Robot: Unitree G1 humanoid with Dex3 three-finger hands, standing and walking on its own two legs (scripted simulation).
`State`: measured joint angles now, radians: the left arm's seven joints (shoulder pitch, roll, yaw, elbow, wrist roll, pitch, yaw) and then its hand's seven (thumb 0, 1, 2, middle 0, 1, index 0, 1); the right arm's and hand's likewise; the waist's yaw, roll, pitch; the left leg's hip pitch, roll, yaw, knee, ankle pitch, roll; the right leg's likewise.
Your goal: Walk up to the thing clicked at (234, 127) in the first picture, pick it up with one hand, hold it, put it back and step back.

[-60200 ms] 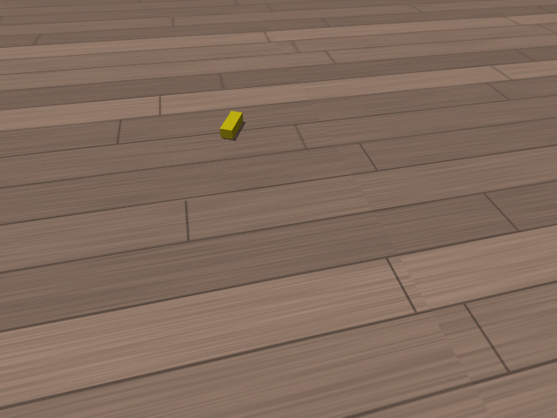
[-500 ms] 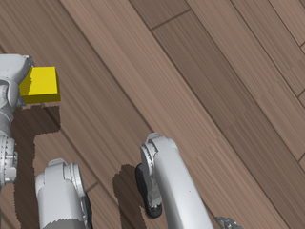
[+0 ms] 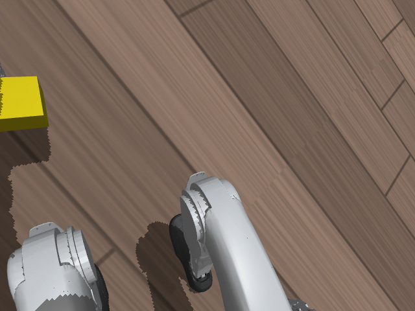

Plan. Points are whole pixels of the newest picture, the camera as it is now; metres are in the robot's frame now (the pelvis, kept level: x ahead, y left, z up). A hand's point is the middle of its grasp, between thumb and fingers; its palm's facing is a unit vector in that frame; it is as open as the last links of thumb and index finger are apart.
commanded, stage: crouch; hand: left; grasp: from above
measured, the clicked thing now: out of the picture +0.54 +0.25 -0.22
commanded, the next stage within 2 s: lower in 0.14 s
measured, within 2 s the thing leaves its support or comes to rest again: rests again in 1.42 s
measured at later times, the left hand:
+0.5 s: hand out of the picture +0.54 +0.23 -0.22, palm faces -0.49 -0.01 -0.87, open 10.6 cm
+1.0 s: hand (0, 113) +0.54 +0.22 -0.26, palm faces -0.50 -0.02 -0.87, open 10.6 cm
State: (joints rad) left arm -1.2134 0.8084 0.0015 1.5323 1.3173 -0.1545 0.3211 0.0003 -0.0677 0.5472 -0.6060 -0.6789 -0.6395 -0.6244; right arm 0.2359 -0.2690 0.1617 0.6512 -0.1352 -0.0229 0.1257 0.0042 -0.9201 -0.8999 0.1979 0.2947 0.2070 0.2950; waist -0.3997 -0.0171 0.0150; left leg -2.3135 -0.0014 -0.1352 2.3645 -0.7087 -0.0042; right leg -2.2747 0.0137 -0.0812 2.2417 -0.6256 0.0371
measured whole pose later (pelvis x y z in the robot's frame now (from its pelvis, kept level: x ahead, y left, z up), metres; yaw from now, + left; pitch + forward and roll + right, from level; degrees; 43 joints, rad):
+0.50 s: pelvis +0.00 +0.00 -0.02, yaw -2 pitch +36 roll -11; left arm -1.25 0.87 -0.03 1.55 1.31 -0.16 0.31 0.00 -0.09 0.55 -0.60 -0.71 -0.64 -0.66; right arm 0.20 -0.30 0.22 0.62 -0.14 -0.02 0.12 0.00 -0.92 -0.90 0.20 0.29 0.21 0.30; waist -0.42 -0.05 0.07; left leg -2.36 0.00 -0.16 2.44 -0.71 0.00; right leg -2.31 0.02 -0.10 2.29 -0.62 0.04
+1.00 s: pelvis +0.00 +0.00 -0.03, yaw -4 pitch +34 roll -12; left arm -1.26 0.94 -0.03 1.62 1.31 -0.16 0.39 0.00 -0.07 0.58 -0.57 -0.73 -0.60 -0.68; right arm 0.19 -0.32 0.29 0.60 -0.16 -0.08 0.12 0.00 -0.91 -0.89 0.20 0.30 0.21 0.30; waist -0.47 -0.09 0.14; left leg -2.36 0.00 -0.20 2.47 -0.72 0.00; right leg -2.30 0.03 -0.13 2.30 -0.61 0.05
